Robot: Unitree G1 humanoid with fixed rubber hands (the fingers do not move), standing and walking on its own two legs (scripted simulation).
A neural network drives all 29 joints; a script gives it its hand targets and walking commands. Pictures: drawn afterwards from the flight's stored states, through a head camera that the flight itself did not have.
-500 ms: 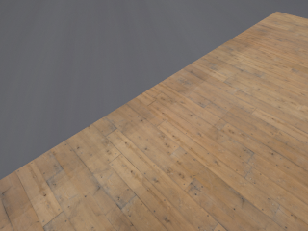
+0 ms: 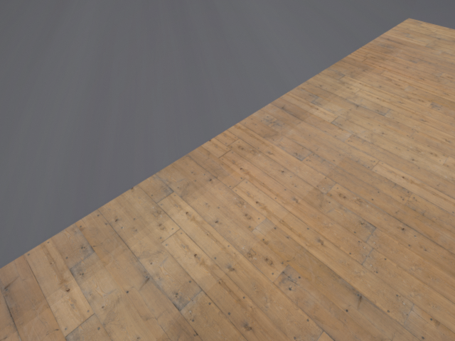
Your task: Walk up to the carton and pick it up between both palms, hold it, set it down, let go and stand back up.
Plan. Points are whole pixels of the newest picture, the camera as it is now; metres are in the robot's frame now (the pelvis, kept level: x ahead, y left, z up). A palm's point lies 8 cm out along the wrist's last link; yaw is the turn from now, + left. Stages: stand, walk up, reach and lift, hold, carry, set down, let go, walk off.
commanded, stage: walk up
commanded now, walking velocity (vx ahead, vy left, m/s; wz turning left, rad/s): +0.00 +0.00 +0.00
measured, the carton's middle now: out of the picture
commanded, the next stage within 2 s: none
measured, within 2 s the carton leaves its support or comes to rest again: neither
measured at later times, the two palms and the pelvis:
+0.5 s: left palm (121, 337) +0.18 +0.20 -0.09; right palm out of the picture +0.00 -0.35 -0.14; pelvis +0.00 -0.06 -0.01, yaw -18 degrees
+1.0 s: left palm (258, 259) +0.34 -0.06 -0.13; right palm out of the picture -0.04 -0.46 -0.11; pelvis +0.10 -0.21 -0.02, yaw -47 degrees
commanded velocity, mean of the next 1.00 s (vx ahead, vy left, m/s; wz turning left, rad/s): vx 0.00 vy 0.00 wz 0.00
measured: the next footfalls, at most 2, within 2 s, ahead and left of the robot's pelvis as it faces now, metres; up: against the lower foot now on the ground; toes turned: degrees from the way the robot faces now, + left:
right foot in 0.56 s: +0.07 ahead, -0.28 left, +0.00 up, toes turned -28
left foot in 0.96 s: +0.24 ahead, -0.23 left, +0.00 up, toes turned -45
